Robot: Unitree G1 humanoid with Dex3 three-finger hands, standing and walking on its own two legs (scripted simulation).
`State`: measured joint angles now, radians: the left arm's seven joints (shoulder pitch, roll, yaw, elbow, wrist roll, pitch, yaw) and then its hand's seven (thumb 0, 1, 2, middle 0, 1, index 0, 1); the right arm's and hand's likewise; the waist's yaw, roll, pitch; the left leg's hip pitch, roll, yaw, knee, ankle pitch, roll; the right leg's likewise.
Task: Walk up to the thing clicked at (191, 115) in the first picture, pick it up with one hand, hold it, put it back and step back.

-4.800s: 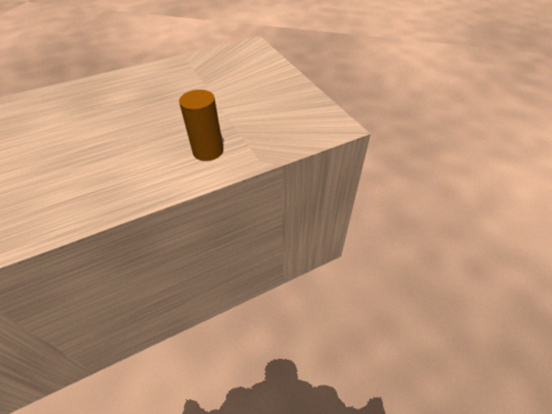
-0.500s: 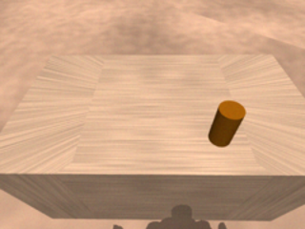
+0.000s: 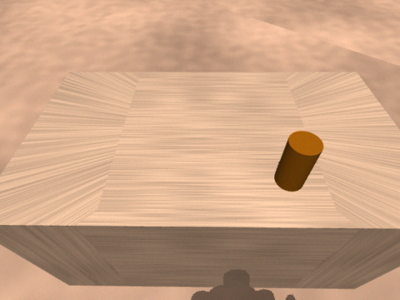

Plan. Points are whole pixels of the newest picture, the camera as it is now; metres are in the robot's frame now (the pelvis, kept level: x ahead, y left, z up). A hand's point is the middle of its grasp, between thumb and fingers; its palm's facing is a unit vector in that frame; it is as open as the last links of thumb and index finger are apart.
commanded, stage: stand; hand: right
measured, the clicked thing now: (296, 162) +0.46 -0.25 -0.05
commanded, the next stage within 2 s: rise first in 0.82 s
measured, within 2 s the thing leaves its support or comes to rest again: neither
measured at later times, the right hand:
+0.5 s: hand out of the picture +0.07 -0.25 -0.16, palm faces -0.03 +0.94 -0.34, open 7.4 cm
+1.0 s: hand out of the picture +0.10 -0.25 -0.15, palm faces +0.05 +0.94 -0.33, open 7.8 cm
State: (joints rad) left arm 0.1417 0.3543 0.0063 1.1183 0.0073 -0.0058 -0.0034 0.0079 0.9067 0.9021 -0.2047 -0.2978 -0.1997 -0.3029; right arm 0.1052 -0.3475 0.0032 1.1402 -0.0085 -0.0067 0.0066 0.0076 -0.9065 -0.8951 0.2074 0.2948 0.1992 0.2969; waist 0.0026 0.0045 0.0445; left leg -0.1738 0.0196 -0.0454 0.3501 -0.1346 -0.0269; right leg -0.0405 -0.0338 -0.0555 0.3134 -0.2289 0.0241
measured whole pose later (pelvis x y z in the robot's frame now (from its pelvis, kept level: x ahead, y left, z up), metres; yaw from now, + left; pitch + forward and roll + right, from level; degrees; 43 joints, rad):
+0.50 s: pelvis +0.00 +0.00 +0.00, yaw +0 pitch -2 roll +0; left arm 0.15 0.36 0.01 1.11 0.01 0.00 0.00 0.01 0.91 0.90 -0.20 -0.30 -0.20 -0.30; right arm 0.11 -0.35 0.00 1.14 -0.01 -0.01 0.00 0.01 -0.91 -0.90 0.21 0.29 0.20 0.30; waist 0.00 0.00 0.05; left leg -0.18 0.02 -0.04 0.35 -0.14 -0.03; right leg -0.05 -0.04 -0.06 0.32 -0.24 0.02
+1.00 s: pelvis +0.00 +0.00 +0.00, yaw -1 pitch -1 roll +0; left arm 0.16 0.34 0.01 1.00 -0.05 -0.04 0.02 0.01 0.86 0.86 -0.17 -0.26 -0.16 -0.26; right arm 0.10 -0.34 0.00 1.02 0.05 -0.03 -0.02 0.01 -0.86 -0.85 0.18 0.25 0.17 0.26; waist 0.01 0.01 0.06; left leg -0.21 0.03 -0.03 0.39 -0.16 -0.03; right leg -0.10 -0.03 -0.04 0.38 -0.26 0.02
